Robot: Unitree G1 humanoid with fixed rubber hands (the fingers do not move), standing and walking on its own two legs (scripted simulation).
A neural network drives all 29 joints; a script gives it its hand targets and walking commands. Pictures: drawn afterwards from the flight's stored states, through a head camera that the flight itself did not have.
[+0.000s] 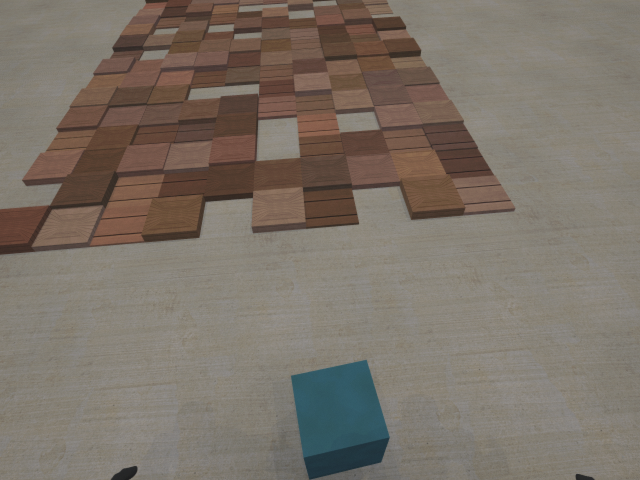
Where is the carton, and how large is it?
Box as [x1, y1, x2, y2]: [291, 360, 389, 479]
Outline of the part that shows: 366,360 291,376 303,457 309,479 380,462 389,436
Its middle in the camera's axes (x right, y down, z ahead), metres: +0.05 +0.50 +1.07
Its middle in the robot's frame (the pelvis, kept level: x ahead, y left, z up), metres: +0.40 +0.02 -0.66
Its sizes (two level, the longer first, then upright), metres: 0.210 0.200 0.250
